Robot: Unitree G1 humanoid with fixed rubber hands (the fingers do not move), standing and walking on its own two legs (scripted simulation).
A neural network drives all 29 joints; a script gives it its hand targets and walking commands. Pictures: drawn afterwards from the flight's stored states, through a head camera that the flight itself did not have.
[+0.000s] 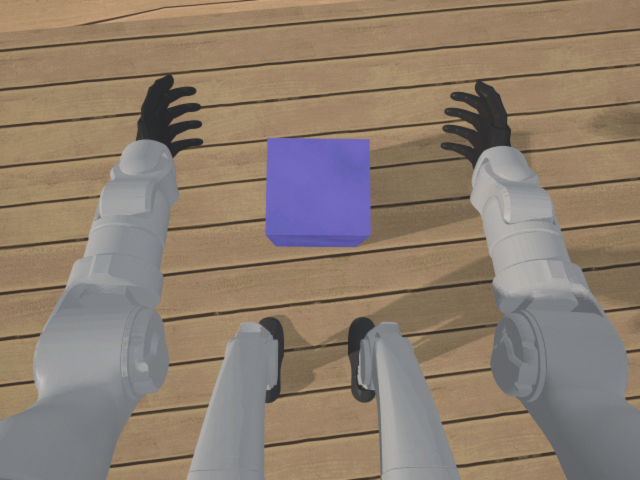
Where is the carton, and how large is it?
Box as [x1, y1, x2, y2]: [265, 138, 370, 246]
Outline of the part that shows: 267,138 265,234 276,246 356,246 370,235 369,139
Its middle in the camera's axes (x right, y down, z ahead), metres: +0.00 -0.09 +0.90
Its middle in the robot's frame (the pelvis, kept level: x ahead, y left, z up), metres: +0.51 +0.00 -0.53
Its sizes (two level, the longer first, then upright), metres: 0.210 0.200 0.250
